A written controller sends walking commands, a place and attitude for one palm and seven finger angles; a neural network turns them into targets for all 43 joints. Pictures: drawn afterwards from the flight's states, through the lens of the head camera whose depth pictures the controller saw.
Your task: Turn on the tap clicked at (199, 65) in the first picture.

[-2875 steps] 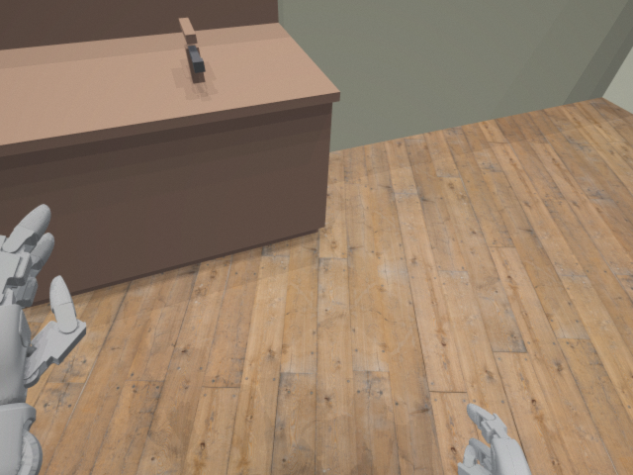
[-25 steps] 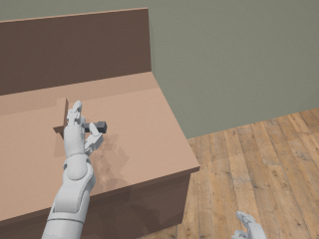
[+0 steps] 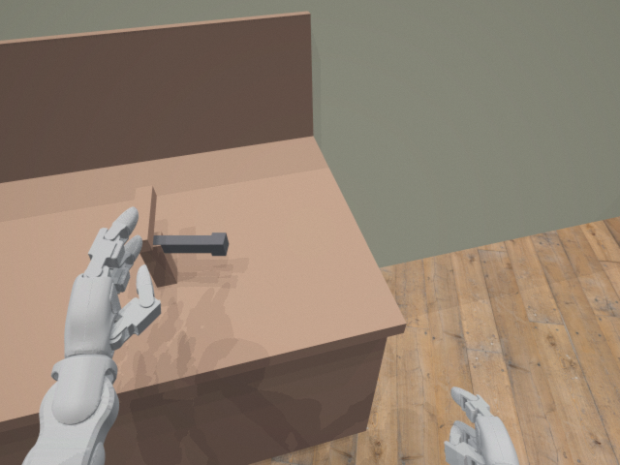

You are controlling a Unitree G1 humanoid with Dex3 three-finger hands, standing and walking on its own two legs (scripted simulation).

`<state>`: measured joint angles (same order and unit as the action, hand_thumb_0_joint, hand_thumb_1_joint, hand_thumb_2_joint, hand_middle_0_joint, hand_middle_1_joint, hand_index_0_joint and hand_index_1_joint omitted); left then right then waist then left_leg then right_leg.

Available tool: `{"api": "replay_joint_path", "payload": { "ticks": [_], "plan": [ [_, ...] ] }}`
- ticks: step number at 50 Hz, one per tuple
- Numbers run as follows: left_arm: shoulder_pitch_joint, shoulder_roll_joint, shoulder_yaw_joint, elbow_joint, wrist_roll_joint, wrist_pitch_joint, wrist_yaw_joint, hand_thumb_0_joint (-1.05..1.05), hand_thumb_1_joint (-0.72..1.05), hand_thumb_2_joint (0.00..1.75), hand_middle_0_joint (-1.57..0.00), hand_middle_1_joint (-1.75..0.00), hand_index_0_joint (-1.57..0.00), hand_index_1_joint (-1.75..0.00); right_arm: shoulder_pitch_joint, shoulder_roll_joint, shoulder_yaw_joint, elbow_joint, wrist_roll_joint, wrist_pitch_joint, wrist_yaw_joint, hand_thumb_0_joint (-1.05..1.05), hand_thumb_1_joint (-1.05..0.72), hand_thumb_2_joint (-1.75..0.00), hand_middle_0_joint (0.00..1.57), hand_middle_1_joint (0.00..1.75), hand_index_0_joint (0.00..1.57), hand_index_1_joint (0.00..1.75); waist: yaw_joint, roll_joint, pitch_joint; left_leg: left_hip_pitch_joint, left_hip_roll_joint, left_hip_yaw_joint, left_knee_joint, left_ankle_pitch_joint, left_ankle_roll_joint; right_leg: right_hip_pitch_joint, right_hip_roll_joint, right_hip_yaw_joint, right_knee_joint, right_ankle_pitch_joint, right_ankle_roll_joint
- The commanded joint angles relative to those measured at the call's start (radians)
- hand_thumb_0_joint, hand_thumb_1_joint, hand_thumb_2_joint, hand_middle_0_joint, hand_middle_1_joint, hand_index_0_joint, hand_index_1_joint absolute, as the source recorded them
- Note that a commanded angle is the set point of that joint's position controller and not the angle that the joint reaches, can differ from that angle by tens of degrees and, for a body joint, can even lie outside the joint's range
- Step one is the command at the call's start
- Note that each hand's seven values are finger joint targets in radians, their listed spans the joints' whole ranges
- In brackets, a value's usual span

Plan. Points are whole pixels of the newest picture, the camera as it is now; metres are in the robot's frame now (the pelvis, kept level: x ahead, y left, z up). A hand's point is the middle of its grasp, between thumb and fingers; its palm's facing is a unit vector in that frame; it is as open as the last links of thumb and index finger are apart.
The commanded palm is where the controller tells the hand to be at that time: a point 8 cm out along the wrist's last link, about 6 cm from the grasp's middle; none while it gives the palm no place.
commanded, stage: draw the hand back beside the body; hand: left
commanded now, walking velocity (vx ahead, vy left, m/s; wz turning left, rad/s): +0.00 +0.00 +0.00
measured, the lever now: (219, 244) +0.45 +0.20 +0.02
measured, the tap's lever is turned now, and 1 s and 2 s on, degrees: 75 75 75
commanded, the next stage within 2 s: step back with the hand held close in 0.72 s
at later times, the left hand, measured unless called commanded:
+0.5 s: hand (85, 328) +0.20 +0.25 +0.16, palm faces +0.41 -0.84 -0.35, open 7.5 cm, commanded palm +0.16 +0.29 +0.17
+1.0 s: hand (68, 321) +0.20 +0.26 +0.17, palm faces +0.42 -0.82 -0.38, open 7.5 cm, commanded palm +0.15 +0.29 +0.17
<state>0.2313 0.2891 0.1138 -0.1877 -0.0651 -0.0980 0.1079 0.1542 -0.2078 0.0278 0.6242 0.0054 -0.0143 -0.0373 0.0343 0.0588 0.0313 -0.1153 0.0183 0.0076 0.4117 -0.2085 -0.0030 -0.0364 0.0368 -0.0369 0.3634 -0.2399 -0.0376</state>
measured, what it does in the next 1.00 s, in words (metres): stands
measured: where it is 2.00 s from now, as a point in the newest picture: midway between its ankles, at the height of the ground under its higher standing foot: outside the picture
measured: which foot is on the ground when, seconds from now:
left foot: down 0.00-1.00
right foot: down 0.00-1.00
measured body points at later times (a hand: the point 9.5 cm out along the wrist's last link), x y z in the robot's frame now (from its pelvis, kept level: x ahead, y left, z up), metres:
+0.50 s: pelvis +0.01 +0.00 +0.00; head -0.02 -0.02 +0.45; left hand +0.17 +0.29 +0.18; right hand +0.20 -0.22 -0.09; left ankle +0.02 +0.12 -0.74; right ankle -0.02 -0.09 -0.74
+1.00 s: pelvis -0.01 +0.01 +0.00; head -0.01 -0.01 +0.45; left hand +0.17 +0.30 +0.19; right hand +0.19 -0.22 -0.09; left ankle +0.02 +0.12 -0.74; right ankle -0.02 -0.09 -0.74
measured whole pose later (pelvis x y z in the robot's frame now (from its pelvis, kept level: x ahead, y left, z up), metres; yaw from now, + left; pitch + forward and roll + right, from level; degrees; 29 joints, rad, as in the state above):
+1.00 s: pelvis -0.01 +0.01 +0.00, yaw +0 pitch -2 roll -1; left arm 0.40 0.36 0.33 -0.40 -0.08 -0.16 0.10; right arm 0.15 -0.23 0.01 0.61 0.01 -0.02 -0.05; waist 0.05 0.07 0.02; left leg -0.23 0.02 0.00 0.49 -0.23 0.00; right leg -0.13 0.04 -0.05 0.41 -0.24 -0.03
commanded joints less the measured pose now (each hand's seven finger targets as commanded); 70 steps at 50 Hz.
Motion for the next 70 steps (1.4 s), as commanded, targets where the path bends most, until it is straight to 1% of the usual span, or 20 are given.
{"api": "replay_joint_path", "payload": {
  "ticks": [1, 8, 10, 14, 16, 22, 29, 32, 34, 37, 39, 42, 43, 44, 47, 51, 55, 60, 63, 70],
  "plan": [
    [-0.13, 0.141, 0.095, -0.272, -0.001, -0.066, 0.013, 0.0, 0.9, 0.9, -0.19, -0.27, -0.19, -0.27, -0.135, -0.112, -0.041, -0.161, -0.002, -0.058, -0.012, 0.0, -0.9, -0.9, 0.2, 0.3, 0.2, 0.3, 0.008, -0.022, -0.095, 0.077, 0.015, -0.039, -0.047, 0.129, 0.033, -0.069, -0.039, 0.022, -0.069, 0.17, 0.002],
    [-0.047, 0.175, 0.156, -0.331, -0.005, -0.066, 0.015, 0.0, 0.9, 0.9, -0.2, -0.29, -0.2, -0.29, -0.131, -0.119, -0.051, -0.151, -0.003, -0.066, -0.011, 0.0, -0.9, -0.9, 0.2, 0.3, 0.2, 0.3, 0.015, -0.038, -0.118, 0.076, 0.015, -0.036, -0.025, 0.177, 0.037, -0.05, -0.045, 0.024, -0.058, 0.23, 0.005],
    [-0.039, 0.2, 0.179, -0.365, -0.001, -0.068, 0.019, 0.0, 0.9, 0.9, -0.2, -0.29, -0.2, -0.29, -0.131, -0.122, -0.051, -0.145, -0.002, -0.069, -0.011, 0.0, -0.9, -0.9, 0.2, 0.3, 0.2, 0.3, 0.017, 0.01, -0.11, 0.072, 0.012, -0.044, -0.027, 0.175, 0.032, -0.05, -0.044, 0.023, -0.06, 0.215, 0.001],
    [0.012, 0.201, 0.201, -0.379, -0.006, -0.073, 0.022, 0.0, 0.9, 0.9, -0.2, -0.3, -0.2, -0.3, -0.132, -0.124, -0.055, -0.146, -0.002, -0.079, -0.012, 0.0, -0.9, -0.9, 0.2, 0.3, 0.2, 0.3, 0.022, -0.026, -0.108, 0.068, 0.013, -0.042, -0.017, 0.174, 0.037, -0.055, -0.045, 0.022, -0.058, 0.224, 0.003],
    [0.039, 0.205, 0.212, -0.408, -0.005, -0.075, 0.024, 0.0, 0.9, 0.9, -0.2, -0.3, -0.2, -0.3, -0.124, -0.121, -0.055, -0.145, -0.002, -0.082, -0.011, 0.0, -0.9, -0.9, 0.2, 0.3, 0.2, 0.3, 0.022, 0.016, -0.111, 0.062, 0.014, -0.049, -0.021, 0.176, 0.032, -0.049, -0.046, 0.018, -0.049, 0.211, 0.0],
    [0.124, 0.23, 0.269, -0.42, -0.015, -0.078, 0.024, 0.0, 0.9, 0.9, -0.2, -0.3, -0.2, -0.3, -0.122, -0.126, -0.062, -0.142, -0.001, -0.088, -0.012, 0.0, -0.9, -0.9, 0.2, 0.3, 0.2, 0.3, 0.03, -0.012, -0.092, 0.042, 0.015, -0.048, -0.009, 0.171, 0.035, -0.059, -0.047, 0.019, -0.052, 0.219, 0.003],
    [0.07, 0.209, 0.237, -0.396, -0.011, -0.076, 0.023, 0.0, 0.9, 0.9, -0.2, -0.3, -0.2, -0.3, -0.127, -0.129, -0.063, -0.136, -0.002, -0.093, -0.019, 0.0, -0.9, -0.9, 0.2, 0.3, 0.2, 0.3, 0.022, -0.037, -0.083, 0.05, 0.01, -0.049, 0.002, 0.15, 0.043, -0.083, -0.051, 0.021, -0.051, 0.205, 0.008],
    [0.056, 0.22, 0.241, -0.426, -0.006, -0.081, 0.029, 0.0, 0.9, 0.9, -0.2, -0.3, -0.2, -0.3, -0.129, -0.126, -0.058, -0.135, -0.002, -0.098, -0.019, 0.0, -0.9, -0.9, 0.2, 0.3, 0.2, 0.3, 0.026, 0.027, -0.088, 0.048, 0.006, -0.055, -0.005, 0.135, 0.038, -0.077, -0.05, 0.02, -0.053, 0.176, 0.002],
    [0.084, 0.223, 0.25, -0.414, -0.011, -0.08, 0.029, 0.0, 0.9, 0.9, -0.2, -0.3, -0.2, -0.3, -0.131, -0.126, -0.061, -0.136, -0.004, -0.101, -0.02, 0.0, -0.9, -0.9, 0.2, 0.3, 0.2, 0.3, 0.029, -0.031, -0.097, 0.046, 0.007, -0.054, -0.004, 0.145, 0.042, -0.068, -0.05, 0.019, -0.049, 0.195, 0.004],
    [0.085, 0.219, 0.249, -0.41, -0.012, -0.079, 0.027, 0.0, 0.9, 0.9, -0.2, -0.3, -0.2, -0.3, -0.133, -0.122, -0.056, -0.136, -0.003, -0.096, -0.019, 0.0, -0.9, -0.9, 0.2, 0.3, 0.2, 0.3, 0.027, 0.006, -0.069, 0.035, 0.007, -0.053, -0.008, 0.128, 0.039, -0.08, -0.05, 0.02, -0.058, 0.172, 0.002],
    [0.084, 0.221, 0.253, -0.403, -0.015, -0.08, 0.025, 0.0, 0.9, 0.9, -0.2, -0.3, -0.2, -0.3, -0.133, -0.124, -0.057, -0.136, -0.003, -0.097, -0.02, 0.0, -0.9, -0.9, 0.2, 0.3, 0.2, 0.3, 0.027, -0.025, -0.063, 0.028, 0.008, -0.056, -0.009, 0.118, 0.039, -0.08, -0.05, 0.018, -0.061, 0.164, 0.003],
    [0.047, 0.223, 0.248, -0.445, -0.012, -0.088, 0.024, 0.0, 0.9, 0.9, -0.2, -0.3, -0.2, -0.3, -0.141, -0.121, -0.055, -0.142, -0.001, -0.096, -0.02, 0.0, -0.9, -0.9, 0.2, 0.3, 0.2, 0.3, 0.027, 0.031, -0.078, 0.04, 0.007, -0.056, -0.015, 0.108, 0.037, -0.077, -0.051, 0.023, -0.065, 0.148, 0.001],
    [-0.11, 0.387, 0.414, -0.544, -0.025, -0.123, 0.03, 0.0, 0.9, 0.9, -0.2, -0.3, -0.2, -0.3, -0.135, -0.124, -0.045, -0.186, 0.011, -0.086, -0.025, 0.0, -0.9, -0.9, 0.2, 0.3, 0.2, 0.3, 0.016, 0.023, -0.011, -0.02, 0.035, -0.074, 0.035, 0.069, 0.054, -0.17, -0.112, 0.13, -0.097, 0.259, 0.007],
    [-0.001, 0.3, 0.354, -0.424, -0.021, -0.126, 0.018, 0.0, 0.9, 0.9, -0.2, -0.3, -0.2, -0.3, -0.123, -0.107, -0.041, -0.146, 0.004, -0.077, -0.031, 0.0, -0.9, -0.9, 0.2, 0.3, 0.2, 0.3, 0.004, -0.051, -0.026, -0.022, 0.035, -0.084, 0.068, 0.089, 0.054, -0.176, -0.145, 0.122, -0.083, 0.328, 0.007],
    [0.142, 0.204, 0.284, -0.361, -0.012, -0.115, -0.006, 0.0, 0.9, 0.9, -0.2, -0.3, -0.2, -0.3, -0.095, -0.124, -0.057, -0.176, 0.004, -0.056, -0.03, 0.0, -0.9, -0.9, 0.2, 0.3, 0.2, 0.3, 0.0, -0.069, -0.132, 0.007, 0.057, -0.076, 0.089, 0.231, 0.054, -0.156, -0.156, 0.099, -0.015, 0.421, 0.02],
    [0.219, 0.209, 0.284, -0.406, -0.011, -0.106, -0.007, 0.0, 0.9, 0.9, -0.2, -0.3, -0.2, -0.3, -0.088, -0.133, -0.062, -0.208, 0.009, -0.035, -0.033, 0.0, -0.9, -0.9, 0.2, 0.3, 0.2, 0.3, 0.005, -0.038, -0.189, -0.006, 0.084, -0.089, 0.067, 0.329, 0.057, -0.161, -0.131, 0.069, 0.03, 0.353, 0.034],
    [0.193, 0.305, 0.357, -0.515, -0.007, -0.117, 0.009, 0.0, 0.9, 0.9, -0.2, -0.3, -0.2, -0.3, -0.098, -0.143, -0.067, -0.232, 0.009, -0.03, -0.039, 0.0, -0.9, -0.9, 0.2, 0.3, 0.2, 0.3, 0.008, -0.005, -0.187, -0.068, 0.09, -0.118, 0.042, 0.277, 0.056, -0.175, -0.123, 0.074, 0.045, 0.273, 0.026],
    [0.225, 0.301, 0.365, -0.536, -0.005, -0.132, 0.023, 0.0, 0.9, 0.9, -0.2, -0.3, -0.2, -0.3, -0.088, -0.147, -0.071, -0.238, 0.006, -0.049, -0.043, 0.0, -0.9, -0.9, 0.2, 0.3, 0.2, 0.3, 0.003, 0.057, -0.147, -0.194, 0.096, -0.167, -0.027, -0.002, 0.06, -0.184, -0.091, 0.07, 0.065, 0.101, 0.026],
    [0.232, 0.262, 0.343, -0.516, 0.003, -0.141, 0.026, 0.0, 0.9, 0.9, -0.2, -0.3, -0.2, -0.3, -0.074, -0.149, -0.074, -0.236, 0.009, -0.069, -0.046, 0.0, -0.9, -0.9, 0.2, 0.3, 0.2, 0.3, -0.005, 0.045, -0.128, -0.27, 0.097, -0.182, -0.054, -0.225, 0.068, -0.188, -0.077, 0.072, 0.069, 0.015, 0.031],
    [0.194, 0.256, 0.333, -0.506, 0.02, -0.146, 0.039, 0.0, 0.9, 0.9, -0.2, -0.3, -0.2, -0.3, -0.056, -0.16, -0.076, -0.22, 0.006, -0.102, -0.052, 0.0, -0.9, -0.9, 0.2, 0.3, 0.2, 0.3, -0.015, 0.02, -0.107, -0.35, 0.104, -0.208, -0.071, -0.376, 0.077, -0.203, -0.069, 0.087, 0.09, -0.093, 0.033]
  ]
}}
